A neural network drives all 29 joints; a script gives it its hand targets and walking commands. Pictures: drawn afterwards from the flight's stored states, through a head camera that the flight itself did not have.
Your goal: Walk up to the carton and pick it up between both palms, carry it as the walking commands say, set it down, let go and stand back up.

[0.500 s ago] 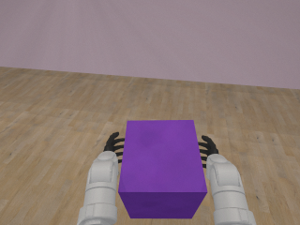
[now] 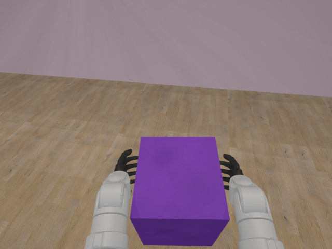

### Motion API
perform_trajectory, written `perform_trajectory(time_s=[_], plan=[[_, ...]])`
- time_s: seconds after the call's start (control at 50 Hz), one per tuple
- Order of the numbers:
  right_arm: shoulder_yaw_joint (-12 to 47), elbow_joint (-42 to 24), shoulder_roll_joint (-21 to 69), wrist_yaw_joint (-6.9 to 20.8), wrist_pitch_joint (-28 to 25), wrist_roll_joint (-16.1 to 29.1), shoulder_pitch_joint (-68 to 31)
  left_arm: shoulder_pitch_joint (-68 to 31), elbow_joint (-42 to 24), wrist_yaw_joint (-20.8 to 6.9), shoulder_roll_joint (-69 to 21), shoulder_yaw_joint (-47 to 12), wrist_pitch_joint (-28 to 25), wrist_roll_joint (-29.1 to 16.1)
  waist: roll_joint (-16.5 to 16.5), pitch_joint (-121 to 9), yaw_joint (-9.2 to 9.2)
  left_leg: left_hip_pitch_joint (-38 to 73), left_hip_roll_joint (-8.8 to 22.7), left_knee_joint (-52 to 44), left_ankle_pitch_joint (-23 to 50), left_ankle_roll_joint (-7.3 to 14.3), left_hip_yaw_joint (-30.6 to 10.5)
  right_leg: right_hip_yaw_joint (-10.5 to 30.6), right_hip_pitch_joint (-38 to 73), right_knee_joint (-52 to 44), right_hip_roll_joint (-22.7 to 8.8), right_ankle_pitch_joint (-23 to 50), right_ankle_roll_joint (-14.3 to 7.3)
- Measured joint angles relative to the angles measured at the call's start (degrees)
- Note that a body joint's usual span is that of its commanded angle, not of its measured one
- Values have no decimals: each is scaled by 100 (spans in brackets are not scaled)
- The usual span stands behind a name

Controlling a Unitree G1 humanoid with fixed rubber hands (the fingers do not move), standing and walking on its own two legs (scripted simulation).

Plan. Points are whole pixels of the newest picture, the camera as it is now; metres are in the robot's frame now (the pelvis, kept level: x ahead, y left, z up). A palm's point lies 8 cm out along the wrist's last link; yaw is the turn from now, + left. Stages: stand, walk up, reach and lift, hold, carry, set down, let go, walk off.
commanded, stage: hold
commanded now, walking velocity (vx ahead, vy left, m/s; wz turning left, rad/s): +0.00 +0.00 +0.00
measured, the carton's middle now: (177, 193) +0.29 +0.00 -0.04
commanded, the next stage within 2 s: carry in 0.80 s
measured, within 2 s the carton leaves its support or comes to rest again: neither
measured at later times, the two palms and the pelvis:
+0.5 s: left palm (120, 178) +0.28 +0.14 +0.05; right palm (236, 182) +0.27 -0.14 +0.04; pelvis -0.01 +0.00 +0.00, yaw +0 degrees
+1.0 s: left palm (104, 174) +0.29 +0.19 +0.06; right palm (217, 170) +0.30 -0.10 +0.05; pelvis +0.01 +0.03 -0.01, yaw +6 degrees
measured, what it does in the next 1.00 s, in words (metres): stands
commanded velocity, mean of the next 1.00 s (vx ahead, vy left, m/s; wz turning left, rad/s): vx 0.12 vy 0.00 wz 0.14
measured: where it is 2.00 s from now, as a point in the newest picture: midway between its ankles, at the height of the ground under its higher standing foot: (135, 230)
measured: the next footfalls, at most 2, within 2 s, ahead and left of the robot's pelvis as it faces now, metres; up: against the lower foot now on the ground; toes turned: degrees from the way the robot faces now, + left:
right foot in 1.24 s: +0.19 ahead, -0.08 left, +0.00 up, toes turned +5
left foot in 1.60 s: +0.36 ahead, +0.28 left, +0.00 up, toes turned +37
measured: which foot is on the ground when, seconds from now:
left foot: down 0.00-1.00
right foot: down 0.00-0.98, up 1.00-1.00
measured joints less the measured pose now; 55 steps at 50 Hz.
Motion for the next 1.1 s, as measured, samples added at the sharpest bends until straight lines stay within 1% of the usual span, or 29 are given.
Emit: perform_trajectory(time_s=[0.12,0.34,0.78,0.82,0.86,0.88,0.9,0.94,0.96,0.98,1.0,1.04,1.06,1.1], plan=[[107,-188,-20,-38,6,47,112,85,-157,-5,21,-81,-12,-48,-12,4,-6,21,-4,-38,18,0,-6,-3,18,-28,-5,9,1],[7,-36,7,-17,27,-5,-37,-6,-15,-6,-1,22,-9,-4,8,34,5,-62,-3,47,10,-1,-6,0,-60,43,4,10,0],[-89,83,35,-7,-28,-43,-173,-138,52,-11,-37,129,-18,64,-24,15,8,-80,-8,76,19,-1,1,15,-93,98,5,9,3],[-75,23,26,-19,-5,-66,-142,-139,25,26,-36,50,13,54,-23,-177,-22,-419,-9,316,-76,-11,-26,-44,-371,257,2,-56,6],[-86,-116,9,-20,52,-30,-63,-136,-23,53,-38,-46,70,32,-41,-375,-93,-840,12,733,-529,44,23,-173,-644,459,-48,-205,-22],[-93,-208,-4,-28,93,30,-3,-123,-68,86,-37,-121,118,12,-73,-455,-141,-1033,33,949,-754,63,152,-256,-727,506,-109,-261,-23],[-95,-332,-19,-41,149,110,70,-90,-157,113,-30,-211,188,-25,-118,-516,-179,-1168,50,1061,-890,87,341,-333,-778,522,-187,-304,-19],[-68,-668,-40,-105,303,312,208,26,-473,167,2,-414,368,-118,-192,-592,-230,-1230,59,892,-941,139,688,-467,-834,540,-346,-375,21],[-28,-834,-45,-141,382,401,239,94,-684,189,22,-477,458,-163,-242,-604,-220,-1197,4,720,-696,185,767,-484,-894,642,-434,-472,38],[29,-985,-42,-178,462,481,234,174,-943,215,44,-496,559,-230,-274,-600,-203,-1178,-58,620,-387,245,812,-475,-992,864,-512,-738,17],[95,-1129,-37,-211,537,545,225,270,-1213,241,68,-512,655,-299,-220,-614,-192,-1205,-61,601,-117,317,822,-530,-1134,1197,-523,-1065,15],[311,-1449,-43,-324,695,678,294,494,-1751,285,108,-515,855,-446,-92,-639,-127,-1199,-15,566,-135,414,830,-610,-1449,1838,-421,-1512,-14],[408,-1653,-51,-370,807,741,360,601,-2017,309,123,-524,982,-535,-37,-658,-99,-1157,4,452,-173,436,809,-654,-1582,2015,-364,-1602,-35],[526,-2111,-66,-433,1055,831,498,754,-2507,384,141,-589,1245,-709,59,-686,-60,-1057,25,164,-135,440,712,-765,-1751,2003,-278,-1567,-29]])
